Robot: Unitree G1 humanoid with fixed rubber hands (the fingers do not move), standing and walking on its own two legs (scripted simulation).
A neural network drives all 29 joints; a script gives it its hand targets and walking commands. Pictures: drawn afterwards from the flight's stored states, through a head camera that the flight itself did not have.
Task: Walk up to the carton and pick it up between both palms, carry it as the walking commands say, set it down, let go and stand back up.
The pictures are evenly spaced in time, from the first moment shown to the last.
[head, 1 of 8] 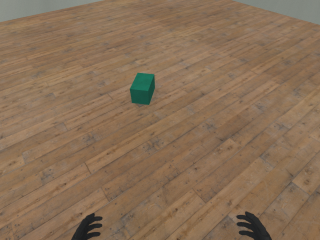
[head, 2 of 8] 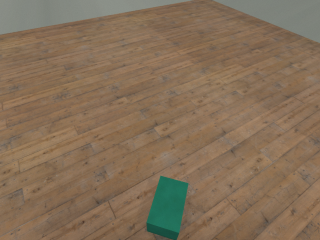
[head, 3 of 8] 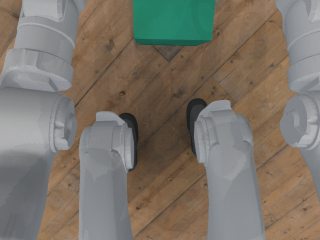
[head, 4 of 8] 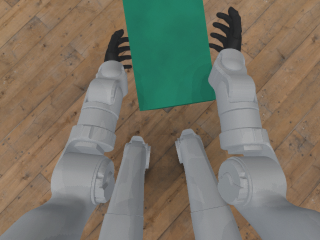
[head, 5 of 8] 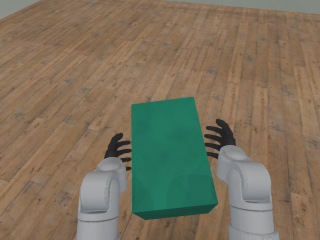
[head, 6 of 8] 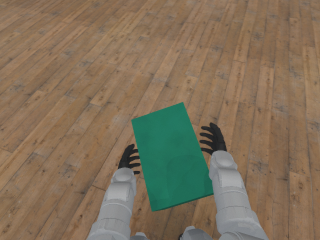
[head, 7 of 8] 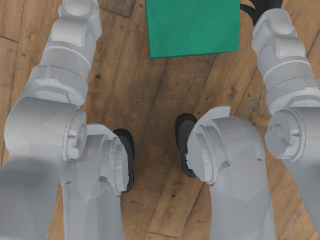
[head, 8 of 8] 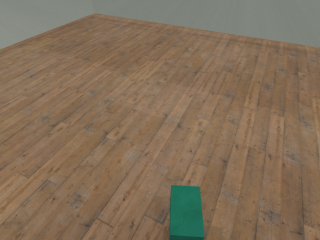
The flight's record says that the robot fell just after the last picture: no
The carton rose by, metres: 0.69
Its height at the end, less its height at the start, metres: +0.00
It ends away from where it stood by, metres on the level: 0.24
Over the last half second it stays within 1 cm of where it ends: yes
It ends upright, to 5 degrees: yes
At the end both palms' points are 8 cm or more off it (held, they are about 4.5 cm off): yes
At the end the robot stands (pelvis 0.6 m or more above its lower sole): yes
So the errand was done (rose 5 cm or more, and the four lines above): yes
